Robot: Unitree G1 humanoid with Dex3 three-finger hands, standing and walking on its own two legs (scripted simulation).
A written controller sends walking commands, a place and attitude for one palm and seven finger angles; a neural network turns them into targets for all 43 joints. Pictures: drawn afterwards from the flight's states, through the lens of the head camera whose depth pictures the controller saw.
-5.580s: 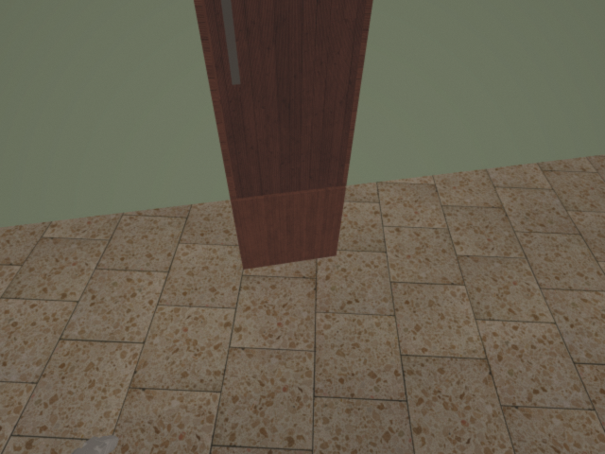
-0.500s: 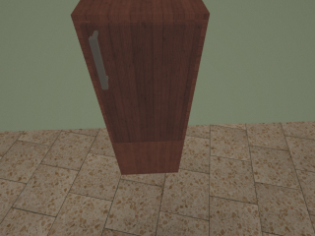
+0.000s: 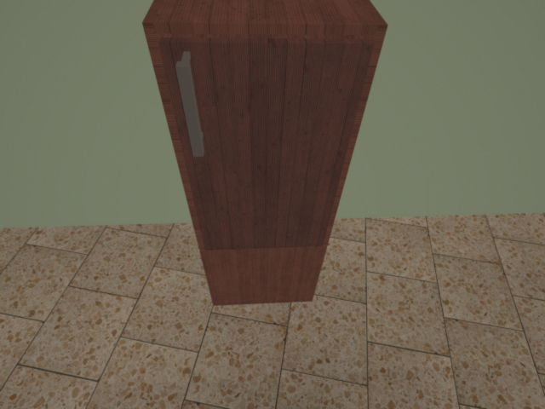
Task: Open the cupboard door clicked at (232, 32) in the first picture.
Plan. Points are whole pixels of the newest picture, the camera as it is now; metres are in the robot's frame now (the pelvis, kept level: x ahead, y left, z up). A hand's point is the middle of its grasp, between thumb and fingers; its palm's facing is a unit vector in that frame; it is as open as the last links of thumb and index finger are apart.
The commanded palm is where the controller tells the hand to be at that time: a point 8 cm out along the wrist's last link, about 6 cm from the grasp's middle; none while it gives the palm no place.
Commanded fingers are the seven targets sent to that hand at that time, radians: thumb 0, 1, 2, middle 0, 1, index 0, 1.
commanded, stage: raise the hand with hooked fingers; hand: left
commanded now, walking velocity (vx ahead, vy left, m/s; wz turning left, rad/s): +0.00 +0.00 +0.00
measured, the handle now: (192, 107) +0.56 +0.18 +0.15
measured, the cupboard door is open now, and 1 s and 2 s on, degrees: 0 0 0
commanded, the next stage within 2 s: none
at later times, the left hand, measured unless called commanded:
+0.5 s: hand (132, 404) +0.13 +0.20 -0.02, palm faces +0.18 -0.98 -0.03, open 8.7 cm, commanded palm +0.13 +0.25 +0.00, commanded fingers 0.00 0.36 0.67 -0.24 -0.64 -0.24 -0.64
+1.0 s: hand (98, 326) +0.20 +0.24 +0.06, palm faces +0.13 -0.99 -0.06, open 11.7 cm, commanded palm +0.17 +0.28 +0.08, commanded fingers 0.00 -0.22 0.42 -0.28 -1.02 -0.28 -1.02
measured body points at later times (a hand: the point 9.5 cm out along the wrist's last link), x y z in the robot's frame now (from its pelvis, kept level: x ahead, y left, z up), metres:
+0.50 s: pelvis -0.05 -0.03 -0.07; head -0.02 -0.03 +0.38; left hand +0.12 +0.25 -0.02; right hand +0.18 -0.27 -0.10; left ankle +0.00 +0.10 -0.74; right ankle -0.03 -0.12 -0.74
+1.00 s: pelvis -0.03 -0.02 -0.03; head +0.00 -0.02 +0.42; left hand +0.19 +0.29 +0.07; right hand +0.12 -0.27 -0.11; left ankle -0.01 +0.10 -0.74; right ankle -0.03 -0.12 -0.74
